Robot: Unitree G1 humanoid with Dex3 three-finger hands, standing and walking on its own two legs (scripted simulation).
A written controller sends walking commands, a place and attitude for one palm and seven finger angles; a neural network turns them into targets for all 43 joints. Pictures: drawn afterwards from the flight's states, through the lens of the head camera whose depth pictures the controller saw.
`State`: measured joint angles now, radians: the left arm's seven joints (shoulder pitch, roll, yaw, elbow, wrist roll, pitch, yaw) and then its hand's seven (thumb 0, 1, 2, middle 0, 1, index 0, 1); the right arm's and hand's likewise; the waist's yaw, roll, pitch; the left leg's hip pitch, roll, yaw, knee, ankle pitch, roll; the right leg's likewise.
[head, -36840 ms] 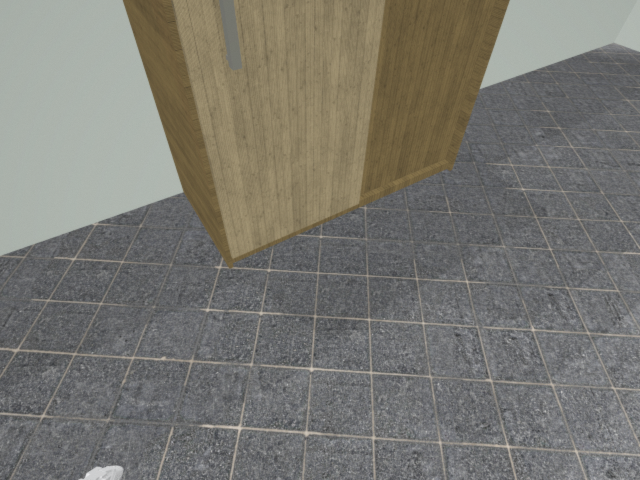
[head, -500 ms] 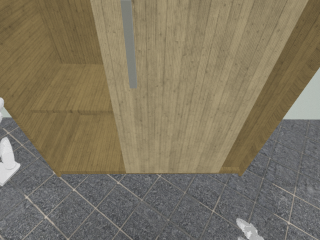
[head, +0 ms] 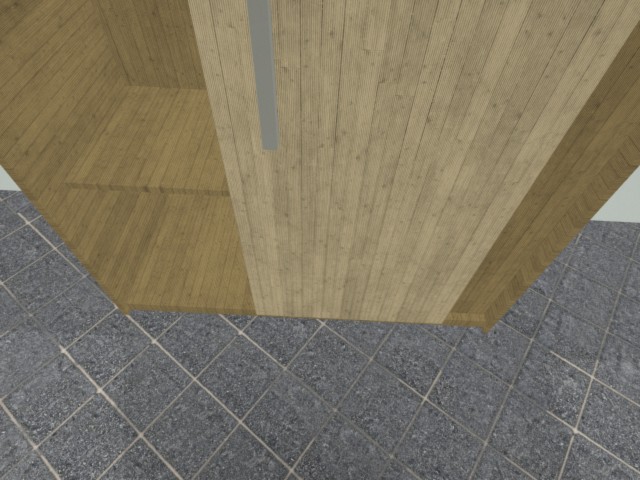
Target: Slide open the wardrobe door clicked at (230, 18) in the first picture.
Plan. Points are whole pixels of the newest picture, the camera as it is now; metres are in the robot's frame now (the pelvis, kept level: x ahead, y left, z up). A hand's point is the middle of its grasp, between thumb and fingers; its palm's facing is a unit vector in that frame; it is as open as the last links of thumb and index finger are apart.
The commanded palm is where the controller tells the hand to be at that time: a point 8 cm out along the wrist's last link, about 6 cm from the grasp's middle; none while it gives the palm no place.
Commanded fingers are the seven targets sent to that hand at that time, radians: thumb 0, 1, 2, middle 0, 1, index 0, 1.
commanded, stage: let the arm hang, fingers relaxed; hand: left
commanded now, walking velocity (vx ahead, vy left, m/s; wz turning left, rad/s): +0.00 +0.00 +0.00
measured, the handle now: (266, 60) +0.64 +0.11 +0.18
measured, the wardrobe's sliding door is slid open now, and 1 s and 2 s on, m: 0.44 0.44 0.44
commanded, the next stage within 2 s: look to check the result in 0.70 s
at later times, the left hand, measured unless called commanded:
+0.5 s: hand out of the picture +0.05 +0.19 -0.17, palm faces +0.00 -0.98 -0.21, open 7.3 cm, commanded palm none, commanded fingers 0.00 0.90 0.90 -0.20 -0.30 -0.20 -0.30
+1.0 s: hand out of the picture +0.03 +0.21 -0.17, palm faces +0.00 -0.97 -0.23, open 7.4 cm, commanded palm none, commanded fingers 0.00 0.90 0.90 -0.20 -0.30 -0.20 -0.30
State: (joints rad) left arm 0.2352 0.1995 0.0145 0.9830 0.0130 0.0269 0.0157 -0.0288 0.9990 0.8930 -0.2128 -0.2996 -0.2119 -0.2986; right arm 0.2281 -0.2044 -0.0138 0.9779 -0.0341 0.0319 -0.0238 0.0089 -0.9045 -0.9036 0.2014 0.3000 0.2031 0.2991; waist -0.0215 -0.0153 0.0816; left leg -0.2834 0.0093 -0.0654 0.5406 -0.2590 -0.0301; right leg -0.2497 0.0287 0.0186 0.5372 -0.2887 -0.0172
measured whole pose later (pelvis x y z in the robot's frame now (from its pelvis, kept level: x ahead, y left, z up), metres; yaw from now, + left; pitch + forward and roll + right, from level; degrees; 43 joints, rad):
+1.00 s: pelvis +0.00 +0.01 +0.01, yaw +0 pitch -1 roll +0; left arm 0.19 0.20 0.02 1.13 0.01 0.00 0.02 0.00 0.91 0.89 -0.20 -0.30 -0.20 -0.30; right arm 0.19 -0.19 -0.02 1.11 -0.03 0.01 -0.03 0.01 -0.90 -0.90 0.20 0.30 0.20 0.30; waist -0.01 0.01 0.07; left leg -0.22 0.00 -0.05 0.44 -0.21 -0.01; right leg -0.18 0.01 0.03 0.43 -0.24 0.00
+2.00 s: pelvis +0.01 +0.01 +0.01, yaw -1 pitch -1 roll +0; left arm 0.11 0.30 0.02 1.13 0.01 -0.01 0.00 0.00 0.90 0.89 -0.20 -0.30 -0.20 -0.30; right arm 0.12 -0.29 -0.01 1.13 -0.02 0.00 -0.02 0.01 -0.90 -0.90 0.20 0.30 0.21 0.30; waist -0.01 0.00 0.06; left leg -0.14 0.00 -0.04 0.35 -0.19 -0.01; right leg -0.11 0.01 0.04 0.34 -0.21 0.00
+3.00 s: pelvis +0.02 +0.01 +0.01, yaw -1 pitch -1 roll +0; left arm 0.11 0.31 0.02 1.13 0.01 -0.02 0.00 0.00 0.90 0.89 -0.21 -0.30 -0.21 -0.30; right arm 0.11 -0.30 0.00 1.14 -0.02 0.00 -0.02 0.01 -0.90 -0.90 0.20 0.30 0.21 0.30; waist -0.01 0.00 0.06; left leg -0.12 0.01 -0.04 0.33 -0.18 -0.02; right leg -0.10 0.02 0.04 0.32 -0.20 -0.01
